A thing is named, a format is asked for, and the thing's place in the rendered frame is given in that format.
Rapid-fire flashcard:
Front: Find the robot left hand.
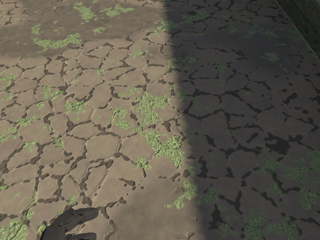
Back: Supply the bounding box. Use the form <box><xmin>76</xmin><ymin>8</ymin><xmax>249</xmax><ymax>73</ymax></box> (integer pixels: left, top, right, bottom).
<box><xmin>40</xmin><ymin>207</ymin><xmax>99</xmax><ymax>240</ymax></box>

